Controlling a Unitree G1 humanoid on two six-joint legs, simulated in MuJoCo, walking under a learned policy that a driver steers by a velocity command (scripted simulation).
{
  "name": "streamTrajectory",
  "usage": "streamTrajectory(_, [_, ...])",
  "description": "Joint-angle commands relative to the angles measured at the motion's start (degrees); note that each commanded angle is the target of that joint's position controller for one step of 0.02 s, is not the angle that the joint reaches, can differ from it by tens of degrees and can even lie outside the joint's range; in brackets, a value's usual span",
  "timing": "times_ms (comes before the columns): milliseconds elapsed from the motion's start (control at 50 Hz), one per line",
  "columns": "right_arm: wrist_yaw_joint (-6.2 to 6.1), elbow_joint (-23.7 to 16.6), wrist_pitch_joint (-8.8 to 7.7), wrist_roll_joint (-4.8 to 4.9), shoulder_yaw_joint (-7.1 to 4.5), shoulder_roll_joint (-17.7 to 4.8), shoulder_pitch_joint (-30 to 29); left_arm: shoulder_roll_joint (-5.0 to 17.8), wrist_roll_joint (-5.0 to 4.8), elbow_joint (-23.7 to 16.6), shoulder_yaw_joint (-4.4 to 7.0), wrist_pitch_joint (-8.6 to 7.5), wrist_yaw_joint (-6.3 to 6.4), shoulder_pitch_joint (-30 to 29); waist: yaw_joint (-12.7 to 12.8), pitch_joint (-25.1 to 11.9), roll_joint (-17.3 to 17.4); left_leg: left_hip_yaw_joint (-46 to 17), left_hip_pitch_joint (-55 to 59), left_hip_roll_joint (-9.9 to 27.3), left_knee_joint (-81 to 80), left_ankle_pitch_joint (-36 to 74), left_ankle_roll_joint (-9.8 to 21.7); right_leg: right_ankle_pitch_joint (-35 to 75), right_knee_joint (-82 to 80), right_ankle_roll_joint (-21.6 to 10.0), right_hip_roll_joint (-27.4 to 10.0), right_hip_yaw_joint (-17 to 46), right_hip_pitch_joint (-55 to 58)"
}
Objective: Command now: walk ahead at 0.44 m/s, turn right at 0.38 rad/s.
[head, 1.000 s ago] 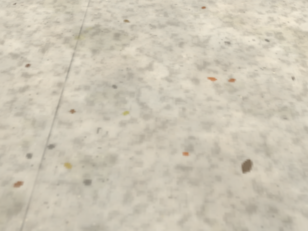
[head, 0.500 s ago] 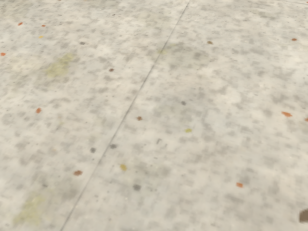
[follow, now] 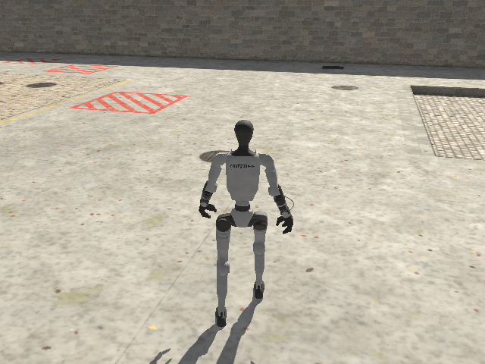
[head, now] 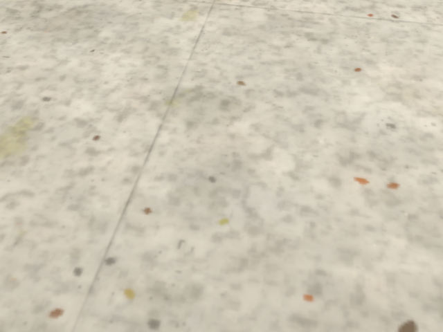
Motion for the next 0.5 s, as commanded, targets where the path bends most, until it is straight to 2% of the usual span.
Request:
streamTrajectory(20, [-0.44,-3.2,-0.02,0.1,-2.64,-10.2,-3.8,6.7,0.06,-4.2,2.18,-0.96,-0.06,0.8,5.0,1.6,5.6,-1.4,-6.8,13.9,6.3,31.2,8.2,-1.5,-2.2,-3.6,3.1,-3.4,9.5])
streamTrajectory(40, [-0.82,-3.4,0.29,-0.49,-1.99,-8.6,-2.6,9.6,-0.22,-1.7,3.97,-0.84,0.4,9.5,8.4,-4.3,3.5,2.6,-10.6,10.8,19.4,39.9,6.1,-2.2,-2.5,-5.1,6.1,-4.1,22.1])
streamTrajectory(60, [-1.27,-5.8,0.07,-1.58,-0.71,-5.7,-1.4,15.1,-0.46,-0.7,5.76,-0.57,1.26,17.9,10.9,-10.7,-5.3,5.0,-26.0,6.3,39.9,28.8,2.1,-8.5,-5.4,-10.3,-3.4,13.6,38.9])
streamTrajectory(80, [-0.91,-7.7,-1.47,-2.09,1.21,-0.4,1.7,18.7,-0.44,-1.2,5.82,-1.03,0.97,19.1,7.4,-16.8,-17.7,-3.0,-43.4,-4.4,56.7,-11.4,-0.8,-24.6,-17.8,-19.0,-14.9,46.1,49.8])
streamTrajectory(100, [-0.16,-7.4,-3.04,0.15,0.14,-6.1,-3.5,13.1,-0.29,-2.0,4.21,-1.69,0.93,17.6,10.1,-14.3,-10.3,-10.8,-49.1,-1.4,61.7,-9.8,0.6,-27.7,-22.6,-16.9,-15.5,47.2,48.5])
streamTrajectory(120, [0.36,-8.5,-4.07,1.45,-0.34,-8.1,-7.2,11.3,0.29,-2.4,3.67,-2.03,1.04,14.9,9.3,-7.9,-7.4,-9.9,-51.8,1.1,61.1,-4.8,2.3,-23.6,-22.1,-15.1,-14.4,40.0,42.9])
streamTrajectory(140, [0.07,-8.5,-4.68,0.43,-0.14,-7.6,-8.7,10.5,0.53,-3.2,3.45,-2.04,1.2,11.8,7.8,-5.0,-1.9,-9.3,-49.9,3.6,57.6,-0.4,3.1,-17.1,-21.4,-13.6,-12.2,34.0,36.6])
streamTrajectory(160, [-0.2,-8.3,-4.76,-0.92,-0.36,-7.4,-9.2,9.0,0.91,-4.1,2.95,-1.88,1.36,9.2,6.1,-2.6,-0.6,-9.3,-47.1,5.1,53.2,3.0,2.9,-10.7,-21.8,-12.9,-10.0,29.1,30.7])
streamTrajectory(180, [-0.16,-8.3,-4.35,-1.28,-0.51,-7.0,-8.5,8.1,1.55,-5.0,2.53,-1.82,1.6,7.5,4.4,-2.2,-2.1,-9.7,-43.7,5.8,51.2,5.4,2.7,-7.5,-23.1,-12.7,-8.1,26.4,26.9])
streamTrajectory(200, [-0.04,-8.2,-3.85,-1.45,-0.51,-6.4,-7.9,7.9,1.59,-5.6,2.55,-1.83,1.82,6.6,3.7,-1.9,-3.1,-9.4,-42.5,5.7,49.5,6.7,2.1,-4.9,-24.2,-13.2,-7.2,24.9,24.8])
streamTrajectory(240, [-0.06,-8.1,-2.8,-1.83,-0.39,-5.5,-7.8,8.0,1.06,-5.4,2.62,-2.06,2.38,6.9,3.0,-0.7,-2.7,-8.2,-42.1,5.1,46.0,9.1,0.3,0.6,-25.4,-13.8,-6.0,21.3,21.4])
streamTrajectory(280, [-0.31,-9.3,-2.39,-1.96,-0.12,-4.7,-11.9,8.8,0.8,-4.6,2.9,-2.1,3.08,8.6,4.0,1.3,-1.9,-7.8,-44.1,4.4,39.0,14.7,-1.4,4.2,-25.8,-13.3,-4.9,19.0,20.2])
streamTrajectory(340, [0.04,-10.7,-2.93,-1.78,0.59,-2.7,-18.6,9.2,0.32,-3.3,3.15,-1.63,3.92,11.1,6.3,2.0,-2.9,-7.5,-41.2,2.1,26.2,24.5,-2.4,5.1,-24.5,-10.9,-2.3,16.2,18.8])
streamTrajectory(380, [0.66,-11.5,-3.44,-1.32,0.93,-2.2,-22.9,9.5,-0.08,-2.4,3.35,-1.3,4.3,13.3,7.9,2.4,-3.0,-7.0,-38.7,0.5,20.6,27.6,-2.4,4.0,-23.8,-10.2,-2.3,17.0,18.8])
streamTrajectory(420, [1.33,-12.3,-3.99,-0.84,0.88,-2.7,-25.9,9.4,-0.42,-1.4,3.44,-0.91,4.5,15.3,8.8,2.5,-3.0,-7.7,-37.7,-0.4,17.0,28.1,-1.8,4.1,-21.9,-10.0,-3.2,19.3,21.1])
streamTrajectory(460, [1.9,-12.5,-4.48,-0.67,0.55,-3.7,-26.9,9.0,-0.47,-1.0,3.49,-0.27,4.81,16.3,8.6,2.2,-3.3,-8.8,-37.2,-1.0,14.0,26.1,-0.9,5.1,-18.7,-9.5,-4.4,22.1,25.5])
streamTrajectory(500, [2.06,-12.1,-4.8,-0.5,0.05,-4.8,-25.3,9.3,-0.28,-1.0,3.83,0.33,5.11,15.9,7.2,1.7,-4.9,-9.1,-34.7,-1.2,12.9,21.4,0.5,8.9,-15.6,-8.6,-5.7,24.6,28.4])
